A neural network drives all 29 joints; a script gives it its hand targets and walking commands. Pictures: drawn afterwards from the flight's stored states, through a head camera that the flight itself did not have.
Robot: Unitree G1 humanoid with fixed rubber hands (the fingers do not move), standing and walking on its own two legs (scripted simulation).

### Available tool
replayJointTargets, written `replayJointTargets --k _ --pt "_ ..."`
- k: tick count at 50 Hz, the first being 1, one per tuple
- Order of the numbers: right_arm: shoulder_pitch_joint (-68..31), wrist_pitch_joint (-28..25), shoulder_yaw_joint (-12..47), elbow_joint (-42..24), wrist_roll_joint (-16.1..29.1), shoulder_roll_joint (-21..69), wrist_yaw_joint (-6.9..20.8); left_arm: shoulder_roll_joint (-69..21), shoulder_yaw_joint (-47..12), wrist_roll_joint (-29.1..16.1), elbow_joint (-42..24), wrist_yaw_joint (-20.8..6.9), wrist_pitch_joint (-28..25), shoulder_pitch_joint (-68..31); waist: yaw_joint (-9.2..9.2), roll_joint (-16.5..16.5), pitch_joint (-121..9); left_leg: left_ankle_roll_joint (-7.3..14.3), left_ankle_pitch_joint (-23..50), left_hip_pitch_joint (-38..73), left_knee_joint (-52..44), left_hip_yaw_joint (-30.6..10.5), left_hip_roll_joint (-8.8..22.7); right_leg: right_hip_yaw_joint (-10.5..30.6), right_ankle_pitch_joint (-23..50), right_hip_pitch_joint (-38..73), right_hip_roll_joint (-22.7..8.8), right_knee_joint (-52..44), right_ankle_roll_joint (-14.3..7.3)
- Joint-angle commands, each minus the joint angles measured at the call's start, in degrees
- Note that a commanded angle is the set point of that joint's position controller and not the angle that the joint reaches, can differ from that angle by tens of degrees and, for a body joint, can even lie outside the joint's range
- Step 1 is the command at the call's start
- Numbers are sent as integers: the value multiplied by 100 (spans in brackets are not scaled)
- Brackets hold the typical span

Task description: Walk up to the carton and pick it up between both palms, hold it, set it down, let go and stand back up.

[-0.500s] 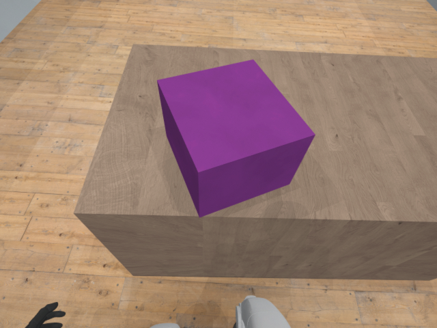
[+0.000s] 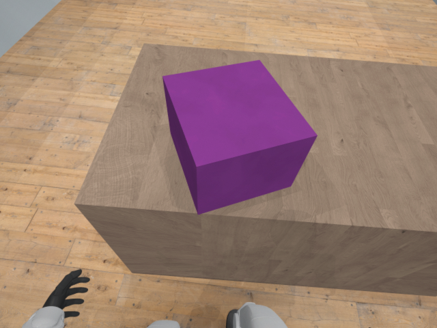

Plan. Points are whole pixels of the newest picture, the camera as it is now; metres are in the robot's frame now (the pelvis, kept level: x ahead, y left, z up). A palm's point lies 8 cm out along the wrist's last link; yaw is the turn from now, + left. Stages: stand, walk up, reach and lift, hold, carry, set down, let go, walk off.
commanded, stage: walk up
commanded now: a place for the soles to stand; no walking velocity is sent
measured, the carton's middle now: (230, 134) +0.53 -0.03 -0.01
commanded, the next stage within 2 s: reach and lift in 1.30 s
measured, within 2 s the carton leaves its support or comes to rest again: neither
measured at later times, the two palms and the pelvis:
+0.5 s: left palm out of the picture +0.10 +0.29 -0.09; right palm (379, 322) +0.14 -0.31 -0.09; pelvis +0.03 -0.01 +0.02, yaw +1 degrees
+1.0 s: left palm (59, 309) +0.15 +0.28 -0.08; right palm (385, 325) +0.13 -0.32 -0.09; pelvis +0.04 -0.01 +0.02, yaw +1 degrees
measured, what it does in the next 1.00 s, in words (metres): stands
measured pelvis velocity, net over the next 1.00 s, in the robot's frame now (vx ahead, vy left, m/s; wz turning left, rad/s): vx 0.04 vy -0.01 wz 0.01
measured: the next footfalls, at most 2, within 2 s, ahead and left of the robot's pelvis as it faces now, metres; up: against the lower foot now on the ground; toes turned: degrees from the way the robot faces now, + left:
none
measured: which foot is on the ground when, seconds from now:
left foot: down 0.00-1.00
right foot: down 0.00-1.00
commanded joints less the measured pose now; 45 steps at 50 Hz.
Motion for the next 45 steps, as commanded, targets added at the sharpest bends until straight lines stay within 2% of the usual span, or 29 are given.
replayJointTargets --k 1,2,3,4,7,8,9,12,13,15,16,18,20,23,26,28,29,31,32,33,34,37,39,40,43,44,45 --pt "-360 -151 -118 -303 48 -1088 -26 1073 226 23 -94 22 -169 -254 55 426 -948 332 -49 -629 -1390 -810 514 1114 -269 1226 -670 -1194 -296" --pt "-436 -130 -116 -259 8 -1133 -24 1061 196 11 -15 23 -167 -267 95 445 -861 382 -440 -718 -1504 -903 591 1108 -842 1146 -650 -1329 -222" --pt "-411 -100 -141 -242 16 -1159 -4 1101 171 39 38 5 -158 -332 82 291 -689 392 -807 -807 -1688 -888 602 1148 -1178 1008 -661 -1407 -175" --pt "-612 -116 -140 -241 14 -1151 -4 979 149 26 65 -4 -149 -355 108 489 -629 385 -601 -663 -1731 -894 654 1113 -965 904 -622 -1378 -171" --pt "-560 -155 -137 -89 30 -1182 -5 1032 114 22 315 -13 -207 -253 98 229 -745 326 32 -520 -1772 -896 650 1045 -342 1238 -606 -1517 -104" --pt "-543 -157 -123 -54 41 -1119 5 1029 93 30 330 -9 -221 -176 101 124 -776 312 122 -403 -1835 -793 622 1102 -310 1211 -659 -1560 -119" --pt "-666 -155 -106 -2 39 -1101 -2 979 68 -1 416 3 -219 -139 155 201 -763 260 310 -314 -1800 -737 612 1096 -225 1216 -684 -1694 -82" --pt "-609 -161 -80 144 67 -1036 -12 959 34 5 486 14 -222 -238 88 45 -749 269 510 -117 -1948 -663 567 1161 -351 1113 -746 -1829 -104" --pt "-581 -159 -106 173 52 -1070 -10 948 17 11 525 14 -229 -224 90 5 -781 268 701 -17 -1968 -632 578 1122 -155 1157 -720 -1817 -96" --pt "-604 -210 -130 212 49 -1209 -53 956 25 49 561 -20 -187 -38 167 -136 -1009 244 599 -4 -1983 -595 593 991 -29 1415 -651 -1711 -128" --pt "-541 -216 -120 250 65 -1167 -61 948 17 55 589 -30 -174 -81 147 -192 -1051 230 639 8 -1982 -548 553 1069 -61 1463 -663 -1770 -124" --pt "-619 -217 -125 266 37 -1102 -71 936 18 42 596 -26 -178 -18 181 -89 -1102 223 740 41 -2029 -477 525 1097 -3 1519 -713 -1783 -120" --pt "-570 -213 -98 313 55 -1117 -80 926 16 34 568 -22 -182 -96 133 -155 -982 208 856 60 -2075 -480 547 1046 66 1433 -710 -1840 -146" --pt "-687 -237 -84 286 31 -1087 -94 898 11 18 560 -11 -194 22 172 67 -1077 192 1170 120 -2043 -458 579 967 752 1563 -687 -1688 -131" --pt "-727 -237 -81 272 41 -1081 -103 872 -26 12 542 4 -182 22 203 139 -1195 158 1435 211 -2155 -437 625 884 1068 1707 -689 -1563 -143" --pt "-751 -233 -68 233 59 -1053 -105 922 0 4 585 13 -200 21 189 74 -1163 153 1490 99 -2026 -443 627 908 1319 1800 -730 -1568 -127" --pt "-756 -230 -50 234 76 -1022 -117 922 6 -29 585 16 -190 -6 206 155 -1130 93 1419 133 -2090 -417 582 940 1321 1807 -757 -1612 -115" --pt "-697 -221 -57 248 69 -1024 -126 956 7 5 564 29 -181 25 180 27 -1189 128 1533 209 -2082 -395 607 912 1438 1818 -757 -1544 -156" --pt "-564 -209 -60 289 75 -1010 -128 926 20 -4 541 31 -184 -76 135 25 -1249 113 1579 196 -2098 -394 617 881 1339 1897 -731 -1495 -145" --pt "-666 -217 -63 277 54 -1069 -126 909 23 0 560 17 -187 -34 180 84 -1190 125 1565 185 -1969 -386 617 899 1473 1853 -727 -1560 -113" --pt "-644 -199 -68 227 74 -1037 -125 943 29 10 566 20 -177 -15 146 112 -1269 88 1577 198 -2016 -366 620 869 1459 1921 -694 -1516 -141" --pt "-640 -193 -39 240 76 -1015 -135 925 2 20 555 30 -160 -62 168 50 -1187 107 1600 192 -2088 -420 653 885 1472 1881 -709 -1516 -150" --pt "-554 -191 -60 230 72 -1070 -134 966 54 25 474 30 -158 -58 140 203 -1345 104 1752 175 -2006 -405 660 855 1456 2044 -684 -1479 -142" --pt "-616 -186 -56 209 63 -1067 -144 919 27 23 499 27 -149 -93 164 59 -1259 104 1686 121 -2031 -380 649 850 1444 1996 -683 -1507 -149" --pt "-600 -171 -60 206 64 -1089 -135 907 1 7 449 31 -158 -102 122 187 -1246 66 1483 213 -2062 -379 646 871 1496 1947 -683 -1556 -165" --pt "-556 -175 -49 232 59 -1062 -135 867 10 24 458 31 -164 -169 93 127 -1266 81 1595 257 -2094 -399 657 838 1561 1957 -685 -1481 -170" --pt "-625 -179 -54 202 31 -1054 -129 934 17 24 447 29 -152 -119 150 118 -1166 85 1696 172 -2058 -417 671 833 1512 1919 -678 -1508 -128"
